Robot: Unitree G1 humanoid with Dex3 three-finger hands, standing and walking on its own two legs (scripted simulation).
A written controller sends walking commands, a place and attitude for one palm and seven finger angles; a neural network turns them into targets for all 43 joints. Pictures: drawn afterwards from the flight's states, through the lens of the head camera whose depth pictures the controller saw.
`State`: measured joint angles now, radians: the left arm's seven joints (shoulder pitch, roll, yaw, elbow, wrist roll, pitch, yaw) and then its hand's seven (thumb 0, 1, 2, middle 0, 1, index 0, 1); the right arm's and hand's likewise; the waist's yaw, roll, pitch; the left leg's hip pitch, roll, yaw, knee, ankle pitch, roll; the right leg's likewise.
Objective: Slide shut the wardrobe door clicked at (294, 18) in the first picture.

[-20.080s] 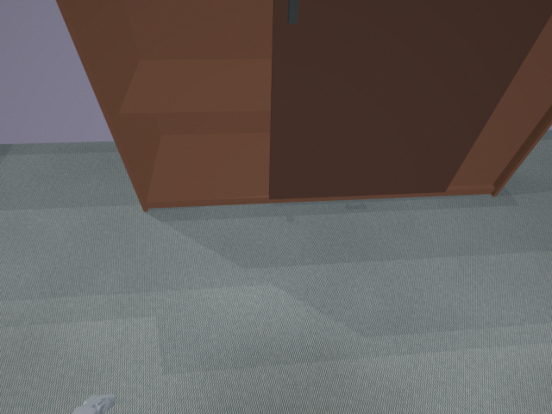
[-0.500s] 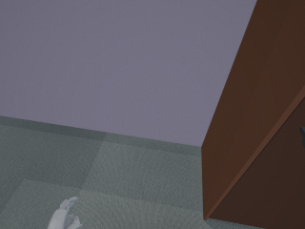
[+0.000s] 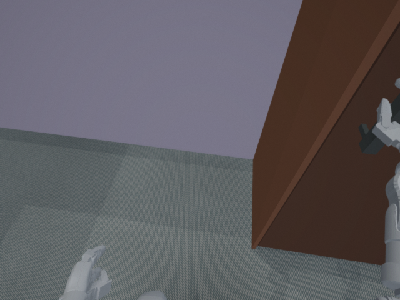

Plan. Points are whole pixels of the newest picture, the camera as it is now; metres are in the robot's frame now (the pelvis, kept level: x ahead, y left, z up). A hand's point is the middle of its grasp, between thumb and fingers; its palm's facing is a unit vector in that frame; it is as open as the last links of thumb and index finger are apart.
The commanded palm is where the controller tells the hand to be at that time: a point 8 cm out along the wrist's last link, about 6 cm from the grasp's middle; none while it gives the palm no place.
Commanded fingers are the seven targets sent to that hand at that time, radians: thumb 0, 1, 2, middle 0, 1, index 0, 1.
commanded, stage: stop walking and hold the door there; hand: right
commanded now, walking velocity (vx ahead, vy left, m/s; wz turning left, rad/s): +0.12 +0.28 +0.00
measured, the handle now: (398, 98) +0.41 -0.30 +0.21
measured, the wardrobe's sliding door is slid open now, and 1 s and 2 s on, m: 0.00 0.00 0.00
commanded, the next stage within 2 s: loosen the grip on the handle in 1.02 s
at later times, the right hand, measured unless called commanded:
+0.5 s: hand (382, 121) +0.37 -0.27 +0.20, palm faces +0.40 +0.90 -0.15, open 6.2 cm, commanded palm +0.34 -0.29 +0.19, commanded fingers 0.00 -0.90 -0.90 0.45 1.40 0.45 1.40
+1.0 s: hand (382, 121) +0.38 -0.27 +0.19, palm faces +0.49 +0.84 -0.22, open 6.4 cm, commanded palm +0.34 -0.29 +0.19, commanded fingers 0.00 -0.90 -0.90 0.45 1.40 0.45 1.40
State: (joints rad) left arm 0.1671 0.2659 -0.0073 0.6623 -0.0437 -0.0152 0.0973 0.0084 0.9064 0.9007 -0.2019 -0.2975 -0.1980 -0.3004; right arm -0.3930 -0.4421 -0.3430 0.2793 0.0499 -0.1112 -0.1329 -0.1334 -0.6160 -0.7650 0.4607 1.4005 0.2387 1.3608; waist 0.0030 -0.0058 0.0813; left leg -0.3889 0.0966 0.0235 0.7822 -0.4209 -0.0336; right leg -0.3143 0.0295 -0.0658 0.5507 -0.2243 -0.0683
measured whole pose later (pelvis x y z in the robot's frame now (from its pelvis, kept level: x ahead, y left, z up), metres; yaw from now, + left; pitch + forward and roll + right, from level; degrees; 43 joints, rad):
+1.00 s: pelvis +0.01 +0.02 +0.01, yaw +2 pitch +1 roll +0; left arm 0.22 0.27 -0.04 0.69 -0.05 -0.01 0.09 0.01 0.90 0.90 -0.20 -0.30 -0.20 -0.30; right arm -0.38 -0.47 -0.35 0.41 0.08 -0.06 -0.13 -0.10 -0.62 -0.83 0.46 1.40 0.28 1.37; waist -0.02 -0.05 -0.02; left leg -0.12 -0.05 0.05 0.45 -0.34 0.05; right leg -0.31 -0.01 -0.08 0.50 -0.20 -0.03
